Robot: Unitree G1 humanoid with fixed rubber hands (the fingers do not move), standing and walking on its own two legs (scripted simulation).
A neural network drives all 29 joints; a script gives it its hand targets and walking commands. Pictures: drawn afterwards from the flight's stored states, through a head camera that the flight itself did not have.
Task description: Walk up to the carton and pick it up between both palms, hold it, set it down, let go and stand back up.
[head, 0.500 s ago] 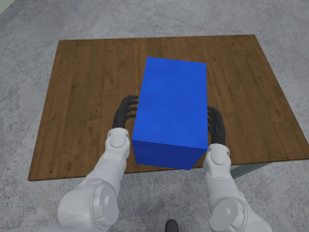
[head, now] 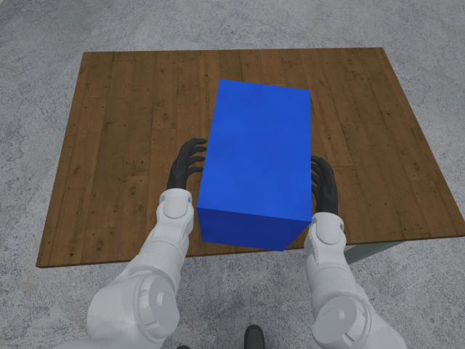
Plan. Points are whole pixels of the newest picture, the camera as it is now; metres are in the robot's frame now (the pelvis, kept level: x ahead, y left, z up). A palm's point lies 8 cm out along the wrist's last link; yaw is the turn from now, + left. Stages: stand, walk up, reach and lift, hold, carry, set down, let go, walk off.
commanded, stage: set down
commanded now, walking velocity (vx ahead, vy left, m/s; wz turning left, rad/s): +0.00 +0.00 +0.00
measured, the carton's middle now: (253, 170) +0.45 -0.09 -0.06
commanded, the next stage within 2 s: none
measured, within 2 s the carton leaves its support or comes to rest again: neither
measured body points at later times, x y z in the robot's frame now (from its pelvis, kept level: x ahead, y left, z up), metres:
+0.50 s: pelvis +0.00 +0.00 +0.00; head +0.14 +0.00 +0.42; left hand +0.44 +0.05 -0.03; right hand +0.37 -0.20 -0.03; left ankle -0.02 +0.14 -0.73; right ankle +0.02 -0.11 -0.73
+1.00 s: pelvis -0.01 +0.01 -0.02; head +0.12 +0.00 +0.41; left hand +0.48 +0.06 -0.01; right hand +0.39 -0.25 -0.02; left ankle -0.02 +0.14 -0.73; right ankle +0.01 -0.11 -0.73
